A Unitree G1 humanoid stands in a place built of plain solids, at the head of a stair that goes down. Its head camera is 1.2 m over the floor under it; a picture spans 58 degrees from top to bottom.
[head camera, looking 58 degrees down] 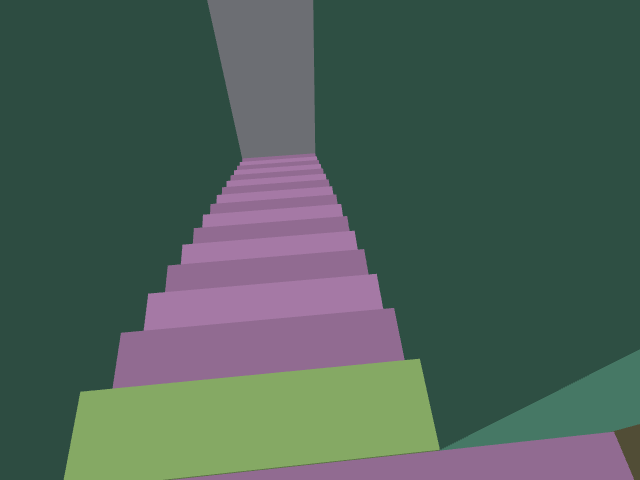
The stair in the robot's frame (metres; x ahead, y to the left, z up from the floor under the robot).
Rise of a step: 0.19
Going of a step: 0.23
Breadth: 0.94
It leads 6 degrees to the left of straight ahead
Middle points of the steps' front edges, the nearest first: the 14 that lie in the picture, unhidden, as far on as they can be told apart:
0.32 0.18 0.00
0.55 0.20 -0.19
0.78 0.23 -0.38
1.02 0.25 -0.58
1.25 0.27 -0.77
1.48 0.30 -0.96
1.71 0.32 -1.15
1.95 0.34 -1.35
2.18 0.36 -1.54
2.41 0.39 -1.73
2.65 0.41 -1.92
2.88 0.43 -2.11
3.11 0.45 -2.31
3.35 0.48 -2.50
